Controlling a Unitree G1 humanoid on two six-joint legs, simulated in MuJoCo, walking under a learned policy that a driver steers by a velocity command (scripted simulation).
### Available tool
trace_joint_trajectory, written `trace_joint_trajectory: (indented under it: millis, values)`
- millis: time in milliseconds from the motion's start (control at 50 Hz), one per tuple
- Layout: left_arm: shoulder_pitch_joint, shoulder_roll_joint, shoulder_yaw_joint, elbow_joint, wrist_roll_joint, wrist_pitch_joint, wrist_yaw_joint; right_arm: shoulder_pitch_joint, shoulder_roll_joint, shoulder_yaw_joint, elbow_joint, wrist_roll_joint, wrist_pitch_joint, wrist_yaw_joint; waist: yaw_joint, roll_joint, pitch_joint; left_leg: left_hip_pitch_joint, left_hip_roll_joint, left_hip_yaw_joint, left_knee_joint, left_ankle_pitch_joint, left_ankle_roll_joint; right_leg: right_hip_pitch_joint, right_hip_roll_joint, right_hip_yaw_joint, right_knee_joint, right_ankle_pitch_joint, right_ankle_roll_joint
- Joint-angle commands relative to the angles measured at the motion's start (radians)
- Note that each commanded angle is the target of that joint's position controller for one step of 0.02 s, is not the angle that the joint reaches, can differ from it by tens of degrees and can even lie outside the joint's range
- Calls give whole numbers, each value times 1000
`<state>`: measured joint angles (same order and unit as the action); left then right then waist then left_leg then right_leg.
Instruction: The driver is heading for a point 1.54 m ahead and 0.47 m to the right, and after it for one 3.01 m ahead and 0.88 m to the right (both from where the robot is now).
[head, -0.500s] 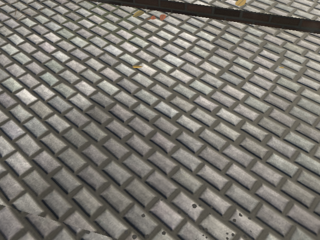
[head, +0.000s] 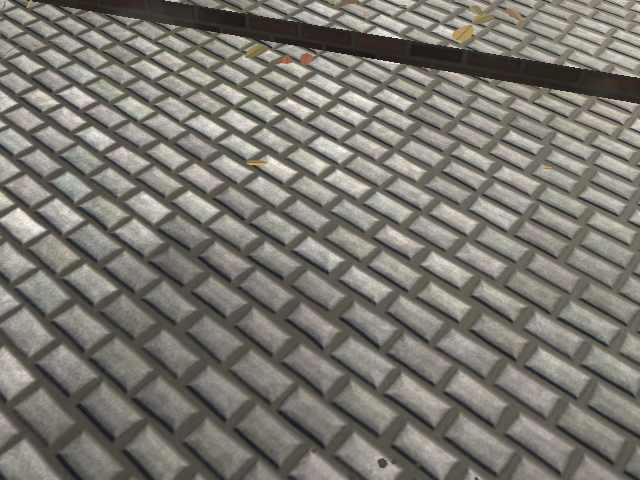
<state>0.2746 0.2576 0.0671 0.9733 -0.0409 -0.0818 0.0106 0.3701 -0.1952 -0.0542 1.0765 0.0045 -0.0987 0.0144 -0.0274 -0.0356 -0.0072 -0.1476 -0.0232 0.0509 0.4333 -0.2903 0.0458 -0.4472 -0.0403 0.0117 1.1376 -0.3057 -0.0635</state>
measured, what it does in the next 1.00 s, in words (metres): goes down: right foot, then left foot 0.11 m lower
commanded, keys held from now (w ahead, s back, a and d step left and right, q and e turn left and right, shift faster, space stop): w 0.72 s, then w+e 0.28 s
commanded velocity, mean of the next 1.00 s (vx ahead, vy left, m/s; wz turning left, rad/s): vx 0.48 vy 0.00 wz -0.07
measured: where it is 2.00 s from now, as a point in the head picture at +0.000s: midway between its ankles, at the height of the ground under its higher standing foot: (390, 307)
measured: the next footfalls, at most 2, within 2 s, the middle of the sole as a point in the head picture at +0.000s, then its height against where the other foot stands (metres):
right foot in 0.32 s outside the picture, level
left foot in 0.84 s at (285, 451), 0.11 m lower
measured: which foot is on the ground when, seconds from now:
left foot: down 0.00-0.38, up 0.40-0.82, down 0.84-1.00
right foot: up 0.00-0.30, down 0.32-0.82, up 0.84-1.00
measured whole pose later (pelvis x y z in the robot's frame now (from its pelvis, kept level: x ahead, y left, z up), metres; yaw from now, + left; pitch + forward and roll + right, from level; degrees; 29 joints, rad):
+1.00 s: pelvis +0.57 -0.01 -0.13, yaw -7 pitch -1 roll +2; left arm 0.22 0.23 0.08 0.98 -0.05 -0.05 0.02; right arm 0.24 -0.20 -0.04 1.04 -0.02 -0.11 0.04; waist 0.01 -0.06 0.03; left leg -0.31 -0.04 0.14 0.60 -0.28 0.08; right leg -0.57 -0.06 0.13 1.34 -0.33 -0.02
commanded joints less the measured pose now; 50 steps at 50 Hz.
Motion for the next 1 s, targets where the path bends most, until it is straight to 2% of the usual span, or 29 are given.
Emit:
trace_joint_trajectory:
  millis: [20, 120, 180, 240, 320, 340, 360, 380, 400, 420, 460, 500, 560, 580, 600, 620, 660, 700, 760, 800, 820, 840, 860, 880, 900, 920, 940, 960, 1000]
  values:
    - [-67, 65, 19, -70, 13, -16, -12, 54, -79, 7, -26, -5, -5, -4, -4, 123, 88, 166, 243, -277, -268, 215, 122, -297, -86, 31, -76, 118, 1]
    - [-290, 9, -2, -158, 21, 1, -21, 58, -156, 1, -32, -9, 1, -35, -29, 102, 140, 38, 191, -140, -331, 322, 120, -203, -33, -32, -466, 313, 51]
    - [-260, 34, 6, -140, 18, 2, -38, 100, -164, -7, -12, -14, -11, -32, -11, 139, 95, 1, 221, -101, -315, 361, 141, -53, -22, -27, -376, 443, 44]
    - [-358, 58, 8, -178, 14, -17, -56, 110, -126, -6, -13, 4, -5, -31, -24, 79, 155, 159, 228, -82, -239, 362, 124, -202, -38, -4, -503, 417, -5]
    - [-382, 96, 18, -190, -6, -51, -96, 155, -155, -28, -3, -9, 22, -47, -31, 113, 131, 459, 301, -142, -35, 438, 87, -336, -62, 33, -630, 378, -28]
    - [-412, 126, 35, -199, 6, -69, -101, 304, -70, -10, 27, -10, 34, -30, -91, 32, 59, 455, 218, -126, 75, 607, 78, -201, 11, -44, -646, 290, -37]
    - [-300, 103, 46, -191, 10, -82, -108, 319, -8, 15, 37, -30, 42, -15, -21, -14, -73, 235, 136, -72, 272, 759, 18, 175, 16, 5, -671, 385, -86]
    - [-35, 110, 55, -104, 12, -80, -119, 211, -70, 16, 5, 1, 48, -5, 105, 37, -220, -87, 120, -26, 575, 721, -13, 600, -79, 156, -701, 312, -148]
    - [172, 133, 60, -22, 5, -56, -117, 86, -103, 16, -45, 9, 34, 1, 192, -71, -306, -347, 68, -64, 889, 87, -19, 873, -180, 332, -728, 148, -173]
    - [208, 133, 55, 2, -4, -46, -108, -23, -123, 10, -92, 18, 10, -3, 229, -130, -298, -479, 60, -161, 1006, -278, 17, 905, -220, 372, -738, 106, -153]
    - [20, 106, 39, -25, 8, -33, -87, -183, -165, -9, -167, 53, -12, -12, 153, -12, -93, -590, 122, -134, 889, -209, 51, 679, -225, 336, -834, 132, -130]
    - [-91, 73, 26, -45, 27, -49, -82, -197, -92, -9, -169, 47, -4, -20, 87, 10, 12, -560, 133, -99, 785, -125, 34, 486, -191, 285, -895, 139, -135]
    - [-190, 81, 24, -53, 12, -41, -49, -219, -45, -2, -193, 26, -3, -3, 5, -2, 90, -351, 111, -13, 409, 25, 13, 216, -136, 169, -1009, 101, -122]
    - [-202, 96, 34, -46, 24, -40, -39, -113, -63, -15, -139, -8, -14, 13, -28, 8, 30, -212, 96, 20, 422, 257, 4, 177, -111, 111, -950, 150, -123]
    - [-146, 68, 28, -18, 13, -47, -26, -115, -53, -17, -124, -12, -32, 25, -8, -16, 19, -224, 107, -16, 392, 415, 3, 204, -116, 99, -928, 116, -107]
    - [-121, 69, 24, -13, 13, -56, -19, -199, -68, -19, -145, 6, -45, 32, 25, -18, 65, -281, 101, -15, 281, 517, 8, 216, -96, 83, -920, 68, -98]
    - [-73, 81, 31, 23, 9, -61, -6, -330, -68, -6, -176, 9, -60, 37, 69, -17, 108, -157, 57, 6, 47, 711, 2, 136, -54, 42, -893, 15, -68]
    - [-53, 76, 30, 52, 7, -60, 13, -354, -105, -6, -196, 13, -53, 50, 60, -54, 121, -146, 87, -36, 35, 776, 10, 147, -78, 48, -814, -23, -69]
    - [27, 44, 14, 65, 13, -40, 31, -363, -142, -2, -206, 26, -48, 70, 61, 16, 152, -240, 137, -82, -38, 714, 15, 280, -108, 86, -615, -54, -63]
    - [6, 72, 18, 46, 26, -24, 32, -211, -152, -5, -152, 27, -48, 73, -20, 63, 106, -142, 165, -93, -128, 706, 37, 305, -100, 88, -394, -6, -63]
    - [-23, 76, 23, 38, 29, -19, 22, -39, -175, -21, -87, 21, -41, 64, -110, 152, 34, 48, 165, -92, -150, 705, 76, 226, -27, 38, -126, -61, -43]
    - [-43, 49, 20, 30, 23, -18, 6, 110, -175, -21, -38, -11, -31, 56, -189, 269, -70, 269, 206, -84, -31, 802, 110, 54, 93, -25, 250, -297, -16]
    - [164, -12, 7, 38, -4, -18, -9, 49, -180, -3, -78, -35, -42, 54, -56, 387, -137, 448, 289, -164, 179, 880, 105, -171, 75, 151, 326, -349, -56]
    - [187, 33, 13, 49, -17, -26, -11, 33, -191, -17, -92, -22, -33, 49, -64, 410, -142, 459, 323, -237, 199, 879, 135, -280, 58, 186, 356, -312, -50]
    - [139, 48, 19, -2, -48, -34, -9, 72, -298, -54, -55, -4, -20, 39, -42, 411, -171, 459, 469, -529, 28, 255, 263, -451, 43, 150, 456, -238, -17]
    - [19, 104, 29, -36, -53, -25, 9, -49, -216, -31, -89, -12, -15, 28, -20, 120, -90, 259, 460, -584, -159, -91, 247, -442, -19, 140, 320, -65, -14]
    - [-8, 74, 24, -49, -44, -1, 17, -149, -202, -25, -112, -30, -18, 20, 20, 130, -20, 82, 484, -611, -189, -60, 259, -392, -45, 155, 300, 6, 25]
    - [30, 58, 19, -34, -13, 26, 19, -197, -164, -15, -120, -28, -24, 16, 49, 65, 3, -27, 462, -562, -199, 14, 237, -328, -84, 171, 278, 19, 51]
    - [28, 45, 25, -42, 19, 53, 17, -230, -152, -13, -119, -30, -35, 3, 74, 87, 26, -148, 378, -372, -233, 31, 183, -248, -124, 180, 150, 52, 71]
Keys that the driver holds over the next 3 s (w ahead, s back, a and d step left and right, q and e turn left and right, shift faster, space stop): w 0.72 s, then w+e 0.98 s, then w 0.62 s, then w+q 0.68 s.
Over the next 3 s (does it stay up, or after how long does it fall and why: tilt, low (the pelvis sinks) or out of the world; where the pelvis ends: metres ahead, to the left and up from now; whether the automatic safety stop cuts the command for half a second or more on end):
stays up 1.53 -0.55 -0.13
